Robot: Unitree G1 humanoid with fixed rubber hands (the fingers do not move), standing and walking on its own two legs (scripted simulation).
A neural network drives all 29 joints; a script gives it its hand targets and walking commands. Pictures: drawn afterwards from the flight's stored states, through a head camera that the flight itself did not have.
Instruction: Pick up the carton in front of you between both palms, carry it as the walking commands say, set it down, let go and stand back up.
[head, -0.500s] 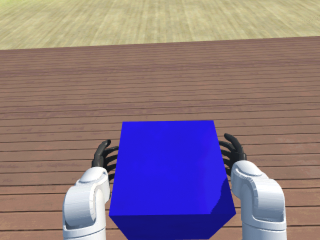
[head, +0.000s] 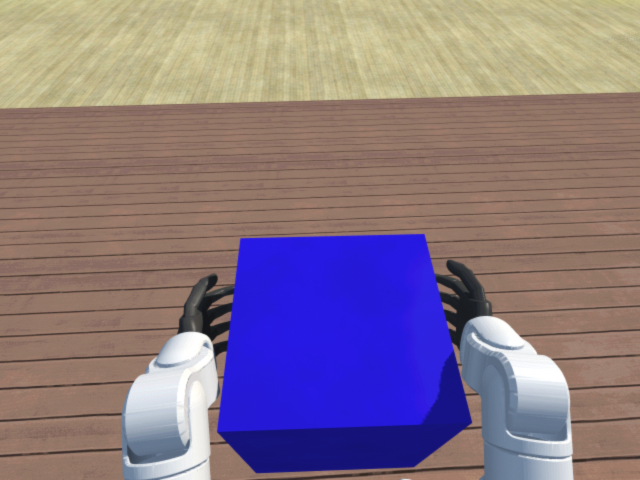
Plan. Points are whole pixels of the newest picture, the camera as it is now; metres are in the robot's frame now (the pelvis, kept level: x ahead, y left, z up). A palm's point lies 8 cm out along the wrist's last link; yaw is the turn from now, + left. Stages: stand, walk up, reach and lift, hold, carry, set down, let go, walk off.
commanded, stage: carry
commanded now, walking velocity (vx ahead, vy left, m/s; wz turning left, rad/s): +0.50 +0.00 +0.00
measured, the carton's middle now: (334, 362) +0.28 +0.00 +0.02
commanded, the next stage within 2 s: none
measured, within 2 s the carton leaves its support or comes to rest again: neither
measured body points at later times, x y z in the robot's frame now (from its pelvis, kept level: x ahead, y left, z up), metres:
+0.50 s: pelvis +0.31 -0.02 -0.01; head +0.37 -0.03 +0.44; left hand +0.70 +0.14 +0.11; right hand +0.71 -0.17 +0.11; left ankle +0.45 +0.09 -0.72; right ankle +0.20 -0.09 -0.74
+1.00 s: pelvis +0.67 +0.00 -0.05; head +0.73 +0.01 +0.40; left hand +1.04 +0.14 +0.06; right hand +1.04 -0.16 +0.06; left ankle +0.50 +0.05 -0.76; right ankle +0.81 -0.07 -0.76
